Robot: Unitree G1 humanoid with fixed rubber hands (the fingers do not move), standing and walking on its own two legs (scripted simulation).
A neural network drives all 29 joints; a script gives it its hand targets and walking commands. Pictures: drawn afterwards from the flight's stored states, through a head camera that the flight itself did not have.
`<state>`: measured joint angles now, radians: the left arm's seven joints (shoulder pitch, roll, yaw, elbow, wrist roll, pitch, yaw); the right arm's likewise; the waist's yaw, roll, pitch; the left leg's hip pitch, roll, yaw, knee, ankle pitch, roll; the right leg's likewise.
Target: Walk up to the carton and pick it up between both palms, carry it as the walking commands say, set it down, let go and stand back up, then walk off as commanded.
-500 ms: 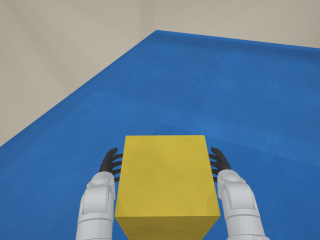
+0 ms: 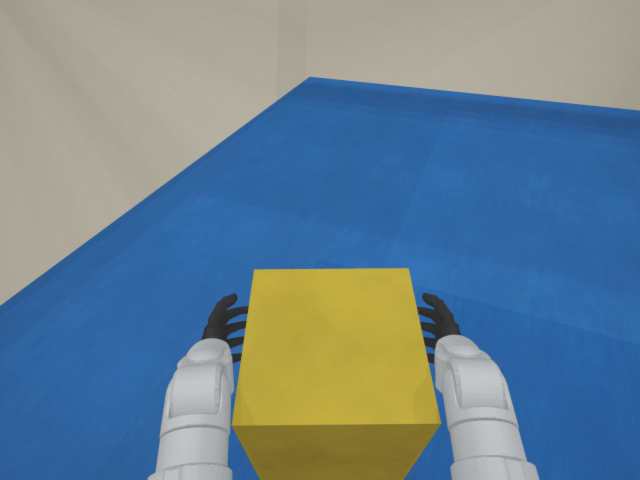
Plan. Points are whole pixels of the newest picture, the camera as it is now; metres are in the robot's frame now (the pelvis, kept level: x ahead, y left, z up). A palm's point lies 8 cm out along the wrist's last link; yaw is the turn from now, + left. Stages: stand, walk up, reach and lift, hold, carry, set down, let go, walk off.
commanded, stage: hold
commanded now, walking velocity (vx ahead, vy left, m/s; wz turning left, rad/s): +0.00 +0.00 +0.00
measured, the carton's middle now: (331, 379) +0.28 +0.00 -0.02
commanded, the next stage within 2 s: carry in 0.14 s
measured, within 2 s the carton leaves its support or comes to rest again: neither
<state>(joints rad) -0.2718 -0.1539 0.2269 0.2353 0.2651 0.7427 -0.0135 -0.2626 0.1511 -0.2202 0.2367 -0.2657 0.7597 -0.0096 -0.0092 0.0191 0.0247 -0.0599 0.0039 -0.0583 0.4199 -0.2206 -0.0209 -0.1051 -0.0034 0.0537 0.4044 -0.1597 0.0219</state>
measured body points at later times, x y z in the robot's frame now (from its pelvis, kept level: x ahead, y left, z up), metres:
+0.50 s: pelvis -0.02 +0.00 -0.03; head -0.06 -0.01 +0.42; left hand +0.30 +0.17 +0.08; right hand +0.32 -0.13 +0.08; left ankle +0.02 +0.14 -0.74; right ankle +0.04 -0.13 -0.74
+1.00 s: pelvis -0.05 -0.01 -0.03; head -0.03 -0.02 +0.42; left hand +0.21 +0.26 +0.08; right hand +0.33 -0.02 +0.08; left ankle -0.04 +0.10 -0.74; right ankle -0.01 -0.12 -0.73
